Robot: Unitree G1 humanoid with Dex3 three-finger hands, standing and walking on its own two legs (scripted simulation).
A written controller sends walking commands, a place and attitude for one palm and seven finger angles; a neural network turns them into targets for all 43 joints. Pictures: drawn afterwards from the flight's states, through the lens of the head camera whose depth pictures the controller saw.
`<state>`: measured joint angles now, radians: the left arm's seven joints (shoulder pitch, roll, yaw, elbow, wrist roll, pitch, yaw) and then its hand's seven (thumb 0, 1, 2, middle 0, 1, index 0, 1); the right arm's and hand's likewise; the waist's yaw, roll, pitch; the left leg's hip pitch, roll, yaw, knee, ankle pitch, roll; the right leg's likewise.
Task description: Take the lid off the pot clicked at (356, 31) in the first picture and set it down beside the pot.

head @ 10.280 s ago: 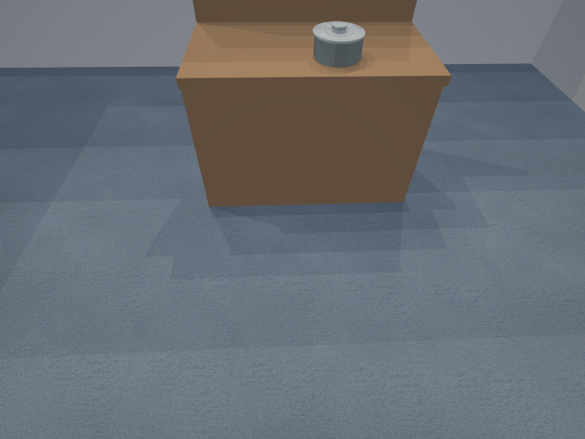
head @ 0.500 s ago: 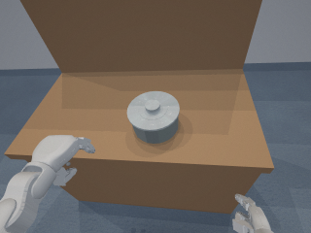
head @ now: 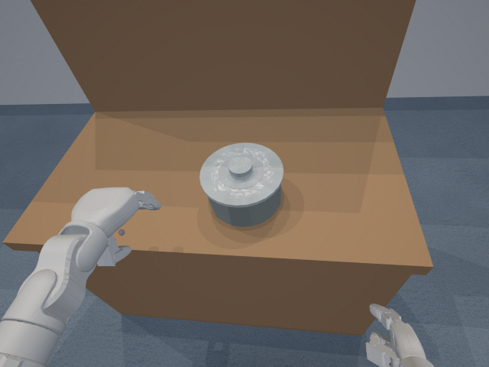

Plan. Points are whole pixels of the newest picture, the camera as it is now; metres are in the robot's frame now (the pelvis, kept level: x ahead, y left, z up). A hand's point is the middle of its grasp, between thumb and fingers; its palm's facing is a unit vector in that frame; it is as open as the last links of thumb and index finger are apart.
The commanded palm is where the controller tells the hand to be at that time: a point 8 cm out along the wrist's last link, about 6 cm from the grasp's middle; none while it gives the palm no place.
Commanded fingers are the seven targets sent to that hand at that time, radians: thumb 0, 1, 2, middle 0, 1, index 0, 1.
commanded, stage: move the open hand above the knob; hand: left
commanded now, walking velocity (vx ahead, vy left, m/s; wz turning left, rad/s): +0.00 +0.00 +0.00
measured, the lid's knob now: (240, 166) +0.51 +0.07 +0.00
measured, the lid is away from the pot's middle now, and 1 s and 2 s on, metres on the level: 0.00 0.00 0.00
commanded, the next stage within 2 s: none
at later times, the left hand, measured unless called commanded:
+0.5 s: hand (160, 206) +0.35 +0.18 +0.07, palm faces -0.25 -0.05 -0.97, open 10.1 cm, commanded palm +0.35 +0.18 +0.14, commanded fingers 0.00 -0.25 1.30 -0.81 -0.08 -0.81 -0.08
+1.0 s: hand (200, 177) +0.42 +0.12 +0.07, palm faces -0.27 -0.03 -0.96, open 10.1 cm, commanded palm +0.42 +0.12 +0.14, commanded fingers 0.00 -0.25 1.30 -0.81 -0.08 -0.81 -0.08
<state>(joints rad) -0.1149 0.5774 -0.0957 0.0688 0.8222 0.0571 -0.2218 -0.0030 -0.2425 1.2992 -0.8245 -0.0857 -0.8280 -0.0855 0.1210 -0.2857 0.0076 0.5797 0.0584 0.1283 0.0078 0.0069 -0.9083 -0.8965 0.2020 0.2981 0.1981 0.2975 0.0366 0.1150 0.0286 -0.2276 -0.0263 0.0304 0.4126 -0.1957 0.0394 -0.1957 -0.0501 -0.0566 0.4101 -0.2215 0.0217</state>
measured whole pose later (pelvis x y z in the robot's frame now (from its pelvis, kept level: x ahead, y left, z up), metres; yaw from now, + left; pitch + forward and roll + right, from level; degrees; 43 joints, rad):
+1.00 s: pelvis +0.01 -0.02 -0.01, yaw -1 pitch +4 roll +1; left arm -0.61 0.39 -0.31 0.50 0.86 0.21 -0.20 0.00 -0.24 1.30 -0.82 -0.08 -0.83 -0.08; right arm 0.15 -0.28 0.01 0.63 0.08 0.17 0.01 0.01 -0.91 -0.90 0.20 0.30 0.20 0.30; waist -0.02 0.10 -0.03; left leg -0.31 -0.01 0.04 0.47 -0.24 0.02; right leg -0.30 -0.04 -0.04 0.51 -0.28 0.00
